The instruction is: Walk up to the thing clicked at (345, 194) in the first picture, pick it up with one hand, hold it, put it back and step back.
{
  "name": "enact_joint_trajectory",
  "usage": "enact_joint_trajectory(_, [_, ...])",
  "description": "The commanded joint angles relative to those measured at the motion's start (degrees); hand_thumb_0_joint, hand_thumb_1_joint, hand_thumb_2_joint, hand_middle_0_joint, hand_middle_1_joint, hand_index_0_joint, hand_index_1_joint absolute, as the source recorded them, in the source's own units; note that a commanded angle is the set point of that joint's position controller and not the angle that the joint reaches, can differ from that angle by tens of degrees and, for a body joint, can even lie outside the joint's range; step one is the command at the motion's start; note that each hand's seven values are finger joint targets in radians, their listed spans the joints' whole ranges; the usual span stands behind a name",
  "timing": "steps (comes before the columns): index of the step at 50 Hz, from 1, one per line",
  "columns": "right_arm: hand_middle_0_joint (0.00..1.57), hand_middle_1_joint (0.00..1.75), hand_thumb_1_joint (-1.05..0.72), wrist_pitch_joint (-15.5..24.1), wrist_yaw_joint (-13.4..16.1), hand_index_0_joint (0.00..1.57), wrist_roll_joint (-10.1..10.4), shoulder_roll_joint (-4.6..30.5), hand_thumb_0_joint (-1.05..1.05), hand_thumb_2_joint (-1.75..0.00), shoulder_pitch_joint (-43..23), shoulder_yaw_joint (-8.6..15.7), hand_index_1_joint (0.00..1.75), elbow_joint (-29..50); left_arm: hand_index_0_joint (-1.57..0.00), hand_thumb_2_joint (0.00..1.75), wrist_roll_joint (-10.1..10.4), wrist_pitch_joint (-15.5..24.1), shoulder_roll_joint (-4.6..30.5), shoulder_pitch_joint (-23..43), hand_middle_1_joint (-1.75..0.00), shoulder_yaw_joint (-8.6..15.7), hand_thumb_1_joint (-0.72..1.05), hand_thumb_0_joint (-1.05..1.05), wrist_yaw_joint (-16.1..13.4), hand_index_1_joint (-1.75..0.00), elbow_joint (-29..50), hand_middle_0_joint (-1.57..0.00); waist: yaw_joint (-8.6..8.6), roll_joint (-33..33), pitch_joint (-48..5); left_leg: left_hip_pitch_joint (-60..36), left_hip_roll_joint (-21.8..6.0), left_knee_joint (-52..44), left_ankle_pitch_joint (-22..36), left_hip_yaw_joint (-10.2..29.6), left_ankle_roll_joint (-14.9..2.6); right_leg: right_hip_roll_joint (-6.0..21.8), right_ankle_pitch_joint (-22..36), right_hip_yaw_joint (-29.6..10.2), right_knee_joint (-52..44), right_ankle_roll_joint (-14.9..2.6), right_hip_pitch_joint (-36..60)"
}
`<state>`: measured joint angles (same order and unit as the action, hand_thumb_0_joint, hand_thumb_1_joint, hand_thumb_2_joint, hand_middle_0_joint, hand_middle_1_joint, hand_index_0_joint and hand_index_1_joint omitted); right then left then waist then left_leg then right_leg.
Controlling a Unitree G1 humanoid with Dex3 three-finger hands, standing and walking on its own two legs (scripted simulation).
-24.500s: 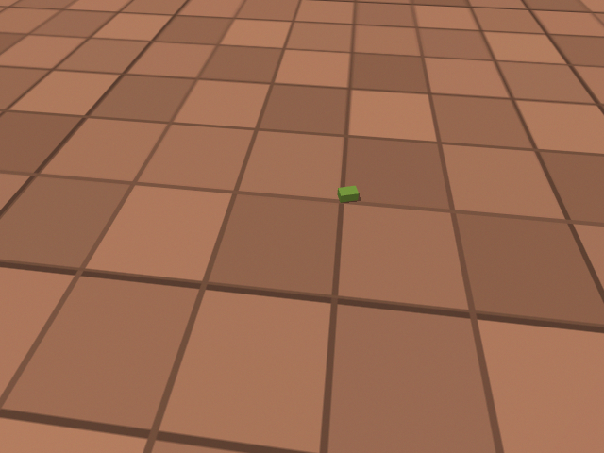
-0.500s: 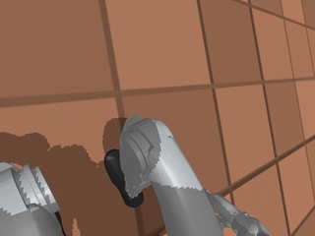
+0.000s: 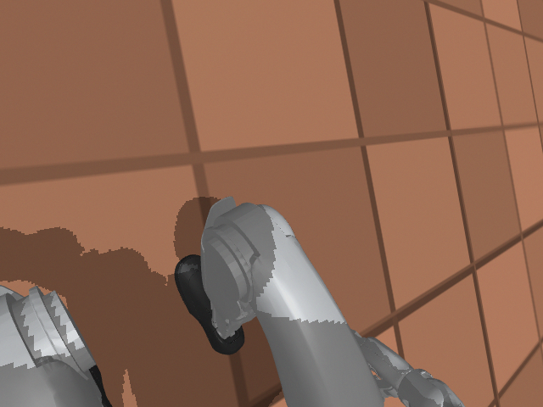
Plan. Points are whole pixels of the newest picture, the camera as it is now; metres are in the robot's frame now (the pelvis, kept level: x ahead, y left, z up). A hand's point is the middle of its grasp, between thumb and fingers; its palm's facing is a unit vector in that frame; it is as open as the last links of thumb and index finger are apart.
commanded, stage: close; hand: left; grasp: from above
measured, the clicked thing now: out of the picture +0.47 +0.36 -0.29
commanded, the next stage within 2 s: settle in 0.58 s
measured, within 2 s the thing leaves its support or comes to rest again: leaves its support in 0.90 s
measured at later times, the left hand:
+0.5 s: hand out of the picture +0.45 +0.35 -0.26, palm faces -0.43 -0.17 -0.88, open 8.2 cm
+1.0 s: hand out of the picture +0.46 +0.36 -0.25, palm faces -0.40 -0.17 -0.90, open 8.2 cm
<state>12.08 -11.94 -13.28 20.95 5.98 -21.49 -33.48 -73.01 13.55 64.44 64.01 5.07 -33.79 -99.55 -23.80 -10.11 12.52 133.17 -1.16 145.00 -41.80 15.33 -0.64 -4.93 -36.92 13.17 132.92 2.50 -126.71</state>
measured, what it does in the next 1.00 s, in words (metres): stands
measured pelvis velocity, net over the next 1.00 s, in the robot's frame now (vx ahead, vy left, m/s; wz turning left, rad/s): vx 0.00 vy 0.00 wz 0.00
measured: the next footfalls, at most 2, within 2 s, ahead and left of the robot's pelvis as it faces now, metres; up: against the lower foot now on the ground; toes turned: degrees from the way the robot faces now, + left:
none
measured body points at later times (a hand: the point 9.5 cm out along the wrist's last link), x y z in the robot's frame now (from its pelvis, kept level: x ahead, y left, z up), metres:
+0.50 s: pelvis +0.00 +0.00 +0.00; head +0.29 +0.15 +0.31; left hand +0.47 +0.36 -0.21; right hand +0.06 -0.24 -0.04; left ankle +0.06 +0.12 -0.28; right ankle +0.12 -0.11 -0.28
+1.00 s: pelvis +0.00 +0.00 +0.00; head +0.28 +0.15 +0.32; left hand +0.47 +0.37 -0.20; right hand +0.06 -0.25 -0.04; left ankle +0.06 +0.12 -0.28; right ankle +0.12 -0.11 -0.28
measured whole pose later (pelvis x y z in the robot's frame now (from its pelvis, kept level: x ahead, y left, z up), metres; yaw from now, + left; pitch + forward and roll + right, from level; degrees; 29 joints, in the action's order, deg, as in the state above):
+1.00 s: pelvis +0.00 +0.00 +0.00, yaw +0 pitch +29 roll -17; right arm 10.8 -11.7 -12.9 20.6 7.3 -20.5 -33.6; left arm -72.5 11.7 63.5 62.8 6.6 -30.3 -94.2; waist -22.7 -8.8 10.3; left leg 133.5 -0.8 144.4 -41.6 15.5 -0.5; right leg -4.6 -37.1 13.4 132.3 2.2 -126.7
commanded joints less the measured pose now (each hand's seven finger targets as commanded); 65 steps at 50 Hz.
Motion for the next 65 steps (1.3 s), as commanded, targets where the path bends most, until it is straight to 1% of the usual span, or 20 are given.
enact_joint_trajectory(1, [0.20, 0.30, -0.89, -0.08, 0.62, 0.20, -0.20, 19.95, 0.00, -0.90, 11.09, 6.18, 0.30, -1.28, -0.81, 0.27, 0.54, 0.06, 11.85, 12.33, -0.48, -0.83, 0.43, 0.00, -2.19, -0.43, 5.28, -0.76, -3.50, 34.62, -34.67, -27.29, -2.70, -15.99, 12.86, -3.78, 0.55, -1.93, 13.77, 3.55, -10.45, -3.58, 21.15])
enact_joint_trajectory(3, [0.20, 0.30, -0.89, -0.08, 0.62, 0.20, -0.08, 19.86, 0.00, -0.90, 11.01, 5.97, 0.30, -1.54, -0.83, 0.27, 0.24, -0.13, 13.76, 13.64, -0.47, 0.31, 0.46, 0.00, -2.32, -0.42, 7.69, -0.78, -2.87, 35.97, -37.89, -30.10, -3.01, -15.90, 15.33, -3.18, 0.88, -1.74, 15.30, 3.85, -9.79, -3.59, 21.09])
enact_joint_trajectory(7, [0.20, 0.30, -0.89, -0.04, 0.47, 0.20, -0.20, 19.46, 0.00, -0.90, 11.16, 5.97, 0.30, -1.59, -0.91, 0.28, 0.76, -0.94, 10.52, 11.63, -0.45, -1.29, 0.55, 0.00, -2.39, -0.40, 4.24, -0.86, -3.92, 33.36, -34.59, -27.28, -2.81, -15.62, 14.15, -3.51, 0.56, -1.87, 15.32, 3.68, -10.28, -3.34, 21.35])
enact_joint_trajectory(9, [0.20, 0.30, -0.89, 0.04, 0.55, 0.20, 0.02, 19.55, 0.00, -0.90, 10.80, 5.83, 0.30, -1.61, -0.95, 0.30, 0.78, -0.92, 12.79, 13.83, -0.44, -0.20, 0.60, 0.00, -2.27, -0.40, 6.75, -0.90, -3.15, 34.94, -36.44, -28.36, -2.92, -15.54, 14.95, -3.30, 0.77, -1.75, 15.41, 3.68, -10.00, -3.54, 20.71])
enact_joint_trajectory(15, [0.20, 0.30, -0.89, -0.25, 0.57, 0.20, 0.16, 19.64, 0.00, -0.90, 10.21, 5.88, 0.30, -1.10, -1.02, 0.27, 1.24, -1.17, 11.84, 11.49, -0.40, -0.89, 0.68, 0.00, -1.57, -0.35, 4.71, -0.98, -3.23, 33.57, -34.94, -26.82, -2.75, -15.49, 14.20, -3.79, 0.49, -1.86, 14.84, 3.50, -10.58, -3.50, 21.59])
enact_joint_trajectory(21, [0.20, 0.30, -0.90, -0.42, 0.21, 0.20, 0.11, 19.23, 0.00, -0.90, 11.24, 5.69, 0.30, -1.50, -1.08, 0.27, 1.21, -1.37, 12.21, 11.98, -0.37, -0.32, 0.76, 0.00, -0.81, -0.33, 6.19, -1.05, -3.14, 35.89, -37.29, -30.50, -2.98, -15.82, 18.09, -3.13, 0.97, -1.62, 16.94, 3.74, -9.71, -3.53, 21.45])
enact_joint_trajectory(25, [0.20, 0.30, -0.89, -0.55, 0.44, 0.20, 0.04, 19.40, 0.00, -0.90, 11.62, 5.57, 0.30, -1.12, -1.13, 0.28, 1.76, -1.02, 11.26, 12.16, -0.37, -0.96, 0.83, 0.00, -0.51, -0.33, 5.92, -1.10, -3.88, 32.90, -35.31, -26.74, -2.58, -15.20, 15.08, -4.09, 0.23, -1.88, 15.83, 3.47, -11.11, -3.29, 22.72])
enact_joint_trajectory(28, [0.20, 0.30, -0.89, -0.56, 0.67, 0.20, 0.08, 19.31, 0.00, -0.90, 11.12, 5.48, 0.30, -1.25, -1.15, 0.29, 1.28, -0.86, 13.03, 12.00, -0.37, -0.13, 0.85, 0.00, -0.20, -0.34, 6.28, -1.12, -2.68, 34.63, -35.88, -28.03, -2.67, -15.14, 15.46, -3.80, 0.67, -1.74, 14.92, 3.66, -10.54, -3.74, 21.09])
enact_joint_trajectory(31, [0.20, 0.30, -0.89, -0.74, 0.65, 0.20, 0.13, 19.27, 0.00, -0.90, 11.34, 5.23, 0.30, -1.24, -1.17, 0.32, 1.48, -0.33, 11.66, 12.75, -0.41, -1.06, 0.89, 0.00, -0.20, -0.36, 8.07, -1.13, -3.38, 34.81, -36.86, -29.42, -2.87, -15.31, 17.35, -3.19, 0.74, -1.63, 16.47, 3.85, -10.14, -3.46, 21.65])
enact_joint_trajectory(33, [0.20, 0.30, -0.89, -0.63, 0.69, 0.20, 0.07, 19.25, 0.00, -0.90, 10.73, 5.11, 0.30, -0.99, -1.19, 0.33, 1.72, -0.52, 10.88, 11.02, -0.41, -1.77, 0.91, 0.00, -0.02, -0.37, 4.59, -1.15, -3.66, 32.74, -34.20, -27.47, -2.76, -15.46, 14.64, -3.25, 0.57, -1.76, 14.50, 3.96, -10.31, -3.51, 20.63])
enact_joint_trajectory(36, [0.20, 0.30, -0.91, -0.71, 1.08, 0.20, 0.13, 19.52, 0.00, -0.90, 10.40, 5.18, 0.30, -0.53, -1.20, 0.36, 1.35, -0.25, 12.64, 11.65, -0.40, -1.27, 0.83, 0.00, -0.20, -0.36, 5.54, -1.16, -2.80, 32.70, -33.79, -27.11, -2.73, -16.07, 12.07, -3.16, 0.61, -1.62, 12.63, 3.83, -10.58, -3.60, 20.06])
enact_joint_trajectory(41, [0.20, 0.30, -0.91, -1.07, 0.97, 0.20, 0.34, 19.11, 0.00, -0.90, 11.17, 5.42, 0.30, -1.43, -1.23, 0.37, 1.75, -1.03, 14.32, 14.29, -0.38, 0.61, 0.87, 0.00, 0.25, -0.35, 11.38, -1.20, -2.02, 37.62, -39.95, -31.42, -3.05, -15.63, 17.62, -3.22, 1.09, -1.40, 16.48, 3.73, -10.07, -3.68, 21.25])
enact_joint_trajectory(45, [0.20, 0.30, -0.91, -1.37, 0.99, 0.20, 0.34, 19.32, 0.00, -0.90, 12.16, 6.69, 0.30, -1.50, -1.23, 0.33, 1.49, -1.71, 13.91, 13.19, -0.35, 1.33, 0.88, 0.00, 0.64, -0.32, 11.62, -1.20, -1.91, 38.18, -39.48, -30.65, -2.70, -15.51, 18.35, -4.15, 0.98, -1.63, 17.11, 3.31, -10.15, -4.01, 21.88])
enact_joint_trajectory(47, [0.20, 0.30, -0.91, -1.59, 0.90, 0.20, 0.49, 19.17, 0.00, -0.90, 11.64, 7.19, 0.30, -1.63, -1.24, 0.35, 1.36, -2.03, 14.13, 12.13, -0.35, 2.57, 0.89, 0.00, 1.31, -0.32, 13.09, -1.22, -0.69, 39.65, -40.76, -31.97, -2.67, -15.64, 19.38, -3.77, 1.47, -1.51, 16.59, 3.72, -9.72, -4.53, 19.95])
enact_joint_trajectory(49, [0.20, 0.30, -0.91, -1.85, 0.76, 0.20, 0.63, 19.01, 0.00, -0.90, 12.02, 7.75, 0.30, -1.42, -1.25, 0.36, 1.61, -2.41, 12.52, 11.60, -0.35, 2.21, 0.91, 0.00, 2.48, -0.32, 13.54, -1.22, -1.12, 38.18, -39.15, -30.39, -2.46, -16.01, 17.32, -4.32, 1.23, -1.35, 15.30, 3.31, -10.43, -4.42, 19.39])
enact_joint_trajectory(56, [0.20, 0.30, -0.91, -2.86, 0.20, 0.20, 1.94, 17.75, 0.00, -0.90, 13.52, 11.26, 0.30, -1.94, -1.29, 0.37, 2.88, -4.35, 9.10, 9.43, -0.36, 2.86, 0.96, 0.00, 6.76, -0.33, 21.31, -1.27, 2.07, 39.51, -44.83, -31.68, -1.84, -17.25, 17.44, -5.26, 1.20, -1.04, 14.75, 2.36, -10.52, -4.87, 17.93])
enact_joint_trajectory(61, [0.20, 0.30, -0.90, -4.29, 0.25, 0.20, 3.48, 17.11, 0.00, -0.90, 14.34, 13.91, 0.30, -1.95, -1.32, 0.35, 4.61, -5.17, 2.26, 9.77, -0.33, -0.30, 0.99, 0.00, 10.43, -0.30, 25.18, -1.29, 2.89, 36.75, -45.20, -28.69, -1.21, -18.76, 13.83, -6.05, 0.66, -0.58, 12.69, 1.41, -11.46, -4.95, 16.27])
enact_joint_trajectory(63, [0.20, 0.30, -0.90, -5.02, 0.32, 0.20, 4.10, 17.27, 0.00, -0.90, 15.92, 14.92, 0.30, -2.80, -1.31, 0.34, 4.65, -5.47, 3.66, 9.90, -0.31, 1.11, 0.98, 0.00, 11.71, -0.29, 26.18, -1.29, 3.18, 36.18, -45.24, -28.84, -1.00, -19.19, 14.32, -6.15, 0.55, -0.27, 12.80, 0.91, -11.59, -4.97, 15.76])
enact_joint_trajectory(64, [0.20, 0.30, -0.90, -5.33, 0.34, 0.20, 4.28, 16.70, 0.00, -0.90, 15.50, 15.03, 0.30, -2.07, -1.30, 0.33, 4.69, -5.47, 0.79, 10.12, -0.30, -0.78, 0.96, 0.00, 12.68, -0.28, 27.54, -1.27, 3.32, 35.90, -46.28, -29.40, -0.88, -19.17, 15.09, -6.34, 0.64, -0.20, 13.25, 0.80, -11.62, -5.08, 15.77])
enact_joint_trajectory(65, [0.20, 0.30, -0.91, -5.75, 0.40, 0.20, 4.54, 16.27, 0.00, -0.90, 15.86, 15.16, 0.30, -2.54, -1.29, 0.32, 4.93, -5.29, 0.86, 11.80, -0.30, -0.89, 0.96, 0.00, 13.29, -0.28, 28.64, -1.27, 3.11, 35.57, -47.54, -29.19, -0.77, -18.94, 15.28, -6.69, 0.38, -0.20, 13.76, 0.52, -11.92, -4.92, 16.63])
